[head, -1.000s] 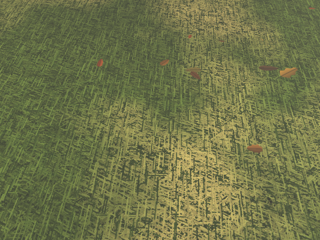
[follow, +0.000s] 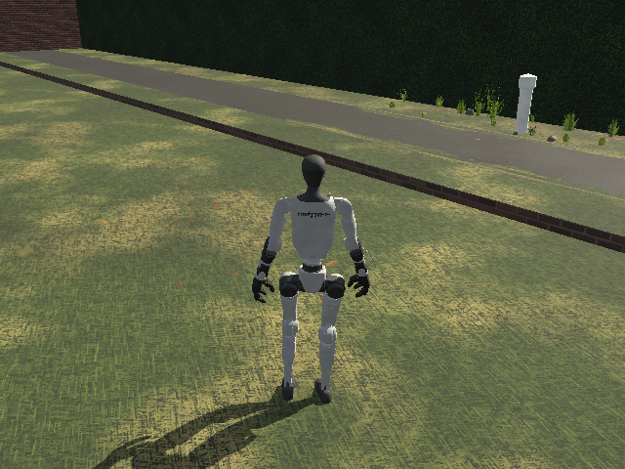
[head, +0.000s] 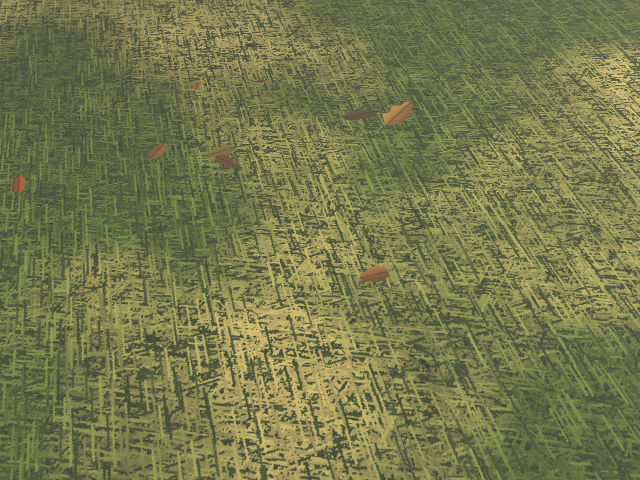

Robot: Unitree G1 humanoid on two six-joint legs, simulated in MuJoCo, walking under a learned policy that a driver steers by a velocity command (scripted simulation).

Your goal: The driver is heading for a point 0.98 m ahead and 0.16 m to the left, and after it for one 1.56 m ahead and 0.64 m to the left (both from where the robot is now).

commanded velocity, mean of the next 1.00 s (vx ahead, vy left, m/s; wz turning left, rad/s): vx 0.43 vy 0.00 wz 0.08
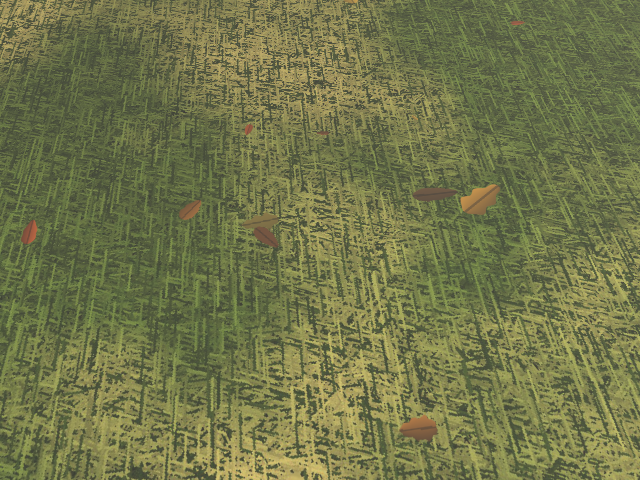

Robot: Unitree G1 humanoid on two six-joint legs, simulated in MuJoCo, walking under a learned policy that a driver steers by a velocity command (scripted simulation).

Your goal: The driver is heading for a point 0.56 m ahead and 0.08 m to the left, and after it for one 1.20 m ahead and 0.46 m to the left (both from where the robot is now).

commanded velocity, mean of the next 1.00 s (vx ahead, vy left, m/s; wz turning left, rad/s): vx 0.50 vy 0.00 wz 0.35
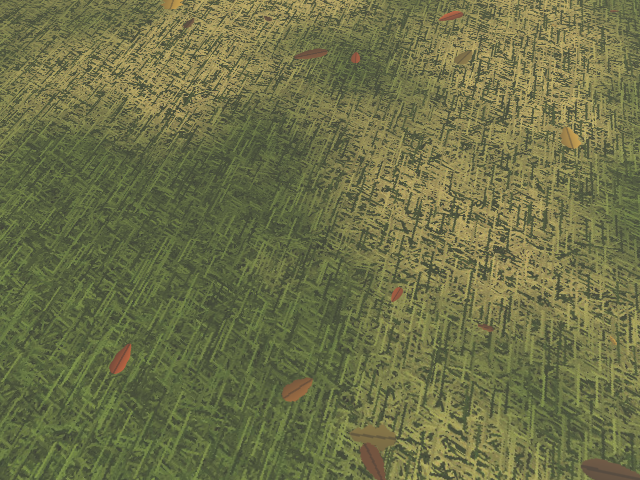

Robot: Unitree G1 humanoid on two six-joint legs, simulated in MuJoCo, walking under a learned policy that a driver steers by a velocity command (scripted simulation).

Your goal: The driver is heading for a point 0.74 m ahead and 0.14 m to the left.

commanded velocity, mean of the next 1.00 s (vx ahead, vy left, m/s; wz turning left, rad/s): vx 0.34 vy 0.00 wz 0.32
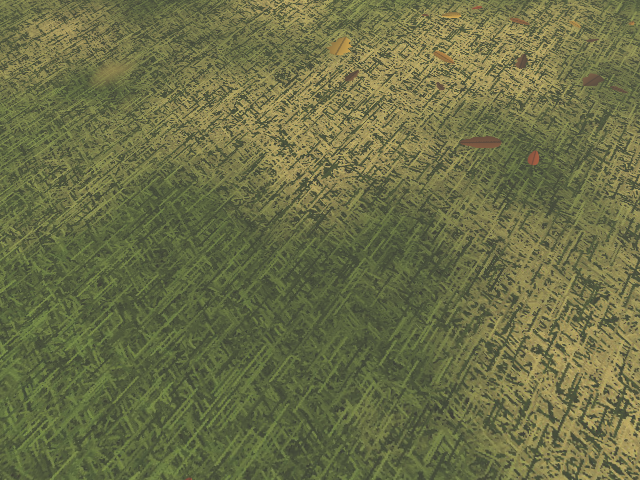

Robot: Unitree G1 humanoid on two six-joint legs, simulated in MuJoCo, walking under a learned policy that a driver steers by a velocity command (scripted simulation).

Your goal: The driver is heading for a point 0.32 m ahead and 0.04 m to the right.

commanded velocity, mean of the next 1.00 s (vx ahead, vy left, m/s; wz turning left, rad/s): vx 0.07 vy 0.00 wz -0.20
